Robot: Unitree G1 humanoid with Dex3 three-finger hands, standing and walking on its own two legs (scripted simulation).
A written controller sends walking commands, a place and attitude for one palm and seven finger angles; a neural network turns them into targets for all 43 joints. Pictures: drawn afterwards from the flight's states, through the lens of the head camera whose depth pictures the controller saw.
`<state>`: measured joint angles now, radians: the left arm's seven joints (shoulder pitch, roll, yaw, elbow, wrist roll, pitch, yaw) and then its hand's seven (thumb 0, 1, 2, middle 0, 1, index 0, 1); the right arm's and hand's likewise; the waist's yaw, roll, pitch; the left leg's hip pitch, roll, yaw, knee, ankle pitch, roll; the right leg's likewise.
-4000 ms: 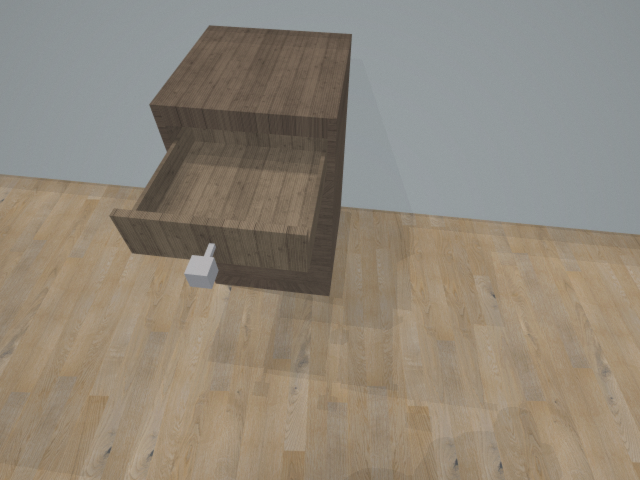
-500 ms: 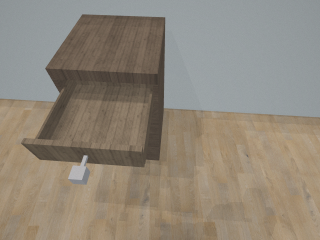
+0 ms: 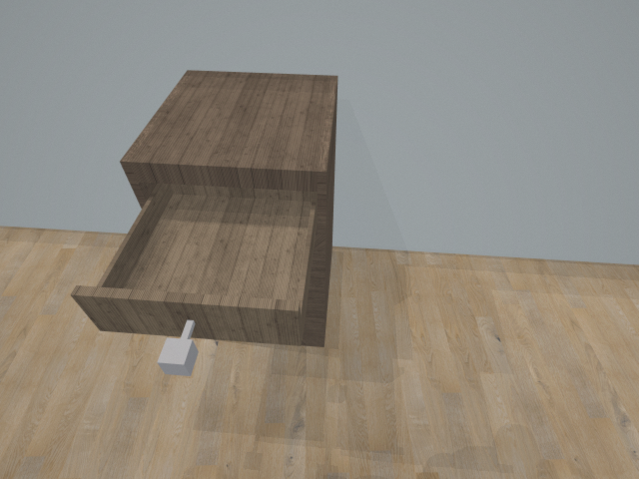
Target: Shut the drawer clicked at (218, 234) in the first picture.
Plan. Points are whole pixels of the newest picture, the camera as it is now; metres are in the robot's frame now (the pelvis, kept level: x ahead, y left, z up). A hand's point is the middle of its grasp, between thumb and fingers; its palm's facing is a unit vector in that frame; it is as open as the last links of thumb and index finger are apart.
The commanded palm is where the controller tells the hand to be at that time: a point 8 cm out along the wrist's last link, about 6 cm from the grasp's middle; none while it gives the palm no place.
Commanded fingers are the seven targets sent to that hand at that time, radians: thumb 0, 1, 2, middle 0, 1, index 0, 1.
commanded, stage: come to a stop and stand still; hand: left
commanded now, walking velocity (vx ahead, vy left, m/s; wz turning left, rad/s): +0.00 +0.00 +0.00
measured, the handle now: (183, 344) +0.35 +0.26 -0.13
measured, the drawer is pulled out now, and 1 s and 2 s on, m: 0.30 0.30 0.30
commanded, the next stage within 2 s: look again from close up in 0.14 s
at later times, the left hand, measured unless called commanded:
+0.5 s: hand out of the picture +0.02 +0.16 -0.17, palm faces +0.01 -0.98 -0.19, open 7.4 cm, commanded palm none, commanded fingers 0.00 0.90 0.90 -0.20 -0.30 -0.20 -0.30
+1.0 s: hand (190, 448) +0.17 +0.18 -0.06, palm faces +0.26 -0.95 -0.16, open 7.1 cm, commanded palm +0.12 +0.21 -0.06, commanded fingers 0.00 0.90 0.90 -0.38 -0.50 -0.38 -0.50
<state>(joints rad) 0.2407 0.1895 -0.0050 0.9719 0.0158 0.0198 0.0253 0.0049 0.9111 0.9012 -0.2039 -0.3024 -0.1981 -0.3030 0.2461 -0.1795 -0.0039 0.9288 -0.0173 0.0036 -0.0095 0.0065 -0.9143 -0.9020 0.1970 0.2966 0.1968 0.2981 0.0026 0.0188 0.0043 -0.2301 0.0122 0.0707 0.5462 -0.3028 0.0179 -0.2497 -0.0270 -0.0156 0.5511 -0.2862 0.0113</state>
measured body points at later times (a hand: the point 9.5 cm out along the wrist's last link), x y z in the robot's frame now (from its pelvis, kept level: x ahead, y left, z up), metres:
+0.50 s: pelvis +0.02 -0.01 +0.01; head +0.03 -0.01 +0.46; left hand +0.02 +0.21 -0.15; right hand +0.02 -0.23 -0.15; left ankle +0.00 +0.11 -0.73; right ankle +0.01 -0.13 -0.73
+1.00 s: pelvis +0.03 -0.02 +0.00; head +0.05 -0.03 +0.45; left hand +0.16 +0.23 -0.05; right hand +0.11 -0.27 -0.13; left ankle +0.00 +0.11 -0.73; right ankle +0.01 -0.13 -0.73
